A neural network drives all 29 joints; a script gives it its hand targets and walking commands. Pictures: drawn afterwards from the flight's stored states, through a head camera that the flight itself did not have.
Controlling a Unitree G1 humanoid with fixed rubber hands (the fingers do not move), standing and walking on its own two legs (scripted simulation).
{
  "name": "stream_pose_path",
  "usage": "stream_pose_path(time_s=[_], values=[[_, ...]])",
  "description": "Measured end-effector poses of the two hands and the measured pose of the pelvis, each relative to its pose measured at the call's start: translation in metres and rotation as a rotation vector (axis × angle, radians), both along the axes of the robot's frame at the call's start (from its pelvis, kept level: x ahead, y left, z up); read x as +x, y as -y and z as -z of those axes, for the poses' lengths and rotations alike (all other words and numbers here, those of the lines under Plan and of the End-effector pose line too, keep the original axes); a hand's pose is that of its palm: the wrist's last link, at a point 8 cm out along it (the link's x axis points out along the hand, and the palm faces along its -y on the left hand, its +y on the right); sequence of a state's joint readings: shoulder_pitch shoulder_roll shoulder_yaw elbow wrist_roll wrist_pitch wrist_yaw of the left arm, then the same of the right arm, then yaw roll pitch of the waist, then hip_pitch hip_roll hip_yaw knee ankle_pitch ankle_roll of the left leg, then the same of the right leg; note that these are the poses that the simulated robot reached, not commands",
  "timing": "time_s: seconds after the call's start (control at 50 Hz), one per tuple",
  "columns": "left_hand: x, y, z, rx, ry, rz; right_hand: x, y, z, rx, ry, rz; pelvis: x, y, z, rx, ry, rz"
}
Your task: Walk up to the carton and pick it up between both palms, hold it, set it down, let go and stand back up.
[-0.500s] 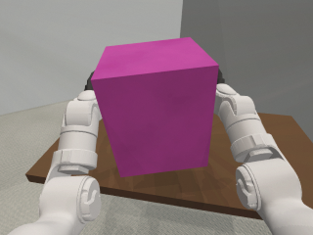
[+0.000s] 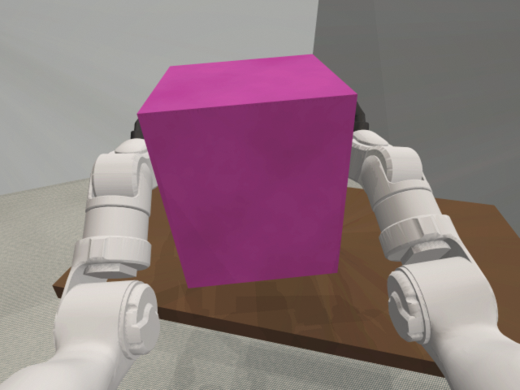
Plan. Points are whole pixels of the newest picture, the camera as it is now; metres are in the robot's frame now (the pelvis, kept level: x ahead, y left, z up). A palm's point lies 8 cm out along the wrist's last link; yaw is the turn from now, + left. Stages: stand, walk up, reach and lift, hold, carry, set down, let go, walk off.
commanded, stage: hold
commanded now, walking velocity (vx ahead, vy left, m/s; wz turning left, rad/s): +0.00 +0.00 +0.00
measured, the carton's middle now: (252, 167) +0.36 +0.00 +0.27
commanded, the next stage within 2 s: none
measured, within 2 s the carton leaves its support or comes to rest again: neither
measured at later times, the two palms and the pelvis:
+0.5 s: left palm (152, 140) +0.37 +0.14 +0.31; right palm (370, 133) +0.36 -0.17 +0.32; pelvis -0.01 -0.01 +0.00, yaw -1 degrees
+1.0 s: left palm (141, 147) +0.38 +0.16 +0.29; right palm (354, 135) +0.37 -0.15 +0.31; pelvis +0.00 -0.01 +0.00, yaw +1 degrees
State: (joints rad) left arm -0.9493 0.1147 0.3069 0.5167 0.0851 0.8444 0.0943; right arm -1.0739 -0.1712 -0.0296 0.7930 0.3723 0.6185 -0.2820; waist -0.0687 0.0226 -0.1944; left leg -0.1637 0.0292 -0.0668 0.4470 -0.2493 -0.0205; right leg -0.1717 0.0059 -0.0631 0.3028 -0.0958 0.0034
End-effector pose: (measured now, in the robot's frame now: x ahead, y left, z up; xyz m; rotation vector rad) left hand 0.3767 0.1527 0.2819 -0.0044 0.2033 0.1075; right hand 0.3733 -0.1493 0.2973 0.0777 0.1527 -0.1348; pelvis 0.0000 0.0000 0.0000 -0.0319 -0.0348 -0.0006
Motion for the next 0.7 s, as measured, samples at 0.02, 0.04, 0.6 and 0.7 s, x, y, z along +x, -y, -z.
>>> stream_pose_path(time_s=[0.02, 0.04, 0.6, 0.7], values=[[0.0, 0.0, -0.001, -0.002, 0.0, 0.002, -0.001, 0.0, -0.002, -0.001, -0.001, 0.002, 0.0, 0.0, 0.0, 0.0, 0.001, 0.0], [0.0, 0.0, -0.002, -0.004, -0.001, 0.004, -0.001, 0.0, -0.004, -0.001, -0.003, 0.003, -0.001, 0.0, 0.0, 0.0, 0.002, -0.001], [-0.006, 0.016, -0.033, 0.004, -0.015, -0.007, -0.007, 0.016, -0.021, -0.008, -0.031, -0.006, -0.013, 0.01, 0.001, 0.013, -0.031, 0.004], [-0.004, 0.013, -0.035, 0.004, -0.003, -0.012, -0.003, 0.013, -0.021, -0.008, -0.025, -0.013, -0.011, 0.012, 0.0, 0.012, -0.04, -0.003]])
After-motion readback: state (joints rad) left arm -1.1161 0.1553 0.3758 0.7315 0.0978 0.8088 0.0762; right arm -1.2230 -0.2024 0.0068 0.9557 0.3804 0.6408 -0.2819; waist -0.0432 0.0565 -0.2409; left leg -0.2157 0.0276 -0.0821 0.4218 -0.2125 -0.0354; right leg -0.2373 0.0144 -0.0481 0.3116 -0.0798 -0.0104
